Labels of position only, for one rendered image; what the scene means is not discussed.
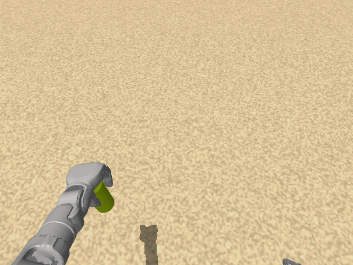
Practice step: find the left robot arm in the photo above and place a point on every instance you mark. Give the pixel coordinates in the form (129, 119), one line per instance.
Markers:
(50, 246)

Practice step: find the left robot hand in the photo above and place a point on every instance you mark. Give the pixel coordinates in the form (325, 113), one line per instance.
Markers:
(92, 174)

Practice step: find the can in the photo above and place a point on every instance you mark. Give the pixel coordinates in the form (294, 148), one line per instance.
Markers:
(104, 196)

